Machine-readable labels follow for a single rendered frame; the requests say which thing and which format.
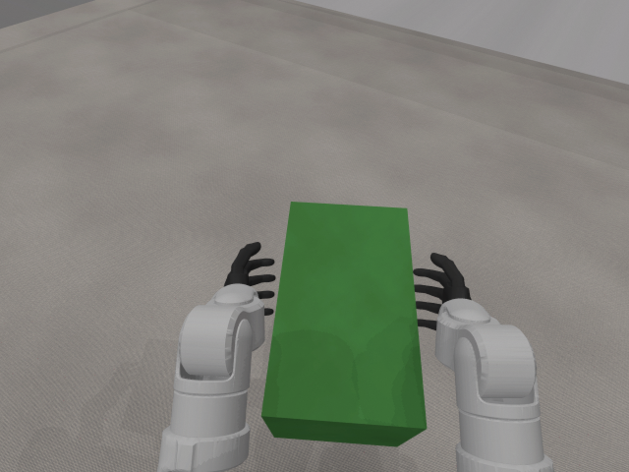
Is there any left robot hand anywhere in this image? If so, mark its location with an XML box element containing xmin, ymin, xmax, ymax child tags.
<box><xmin>224</xmin><ymin>242</ymin><xmax>276</xmax><ymax>316</ymax></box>

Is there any right robot hand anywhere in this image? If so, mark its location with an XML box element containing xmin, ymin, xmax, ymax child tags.
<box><xmin>413</xmin><ymin>253</ymin><xmax>472</xmax><ymax>330</ymax></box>

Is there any robot right forearm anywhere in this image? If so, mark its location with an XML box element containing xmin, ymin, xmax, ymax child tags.
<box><xmin>435</xmin><ymin>298</ymin><xmax>554</xmax><ymax>472</ymax></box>

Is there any carton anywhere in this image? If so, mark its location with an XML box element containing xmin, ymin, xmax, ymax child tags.
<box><xmin>261</xmin><ymin>202</ymin><xmax>427</xmax><ymax>447</ymax></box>

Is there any robot left forearm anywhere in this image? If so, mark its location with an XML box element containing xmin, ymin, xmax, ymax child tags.
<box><xmin>157</xmin><ymin>283</ymin><xmax>265</xmax><ymax>472</ymax></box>

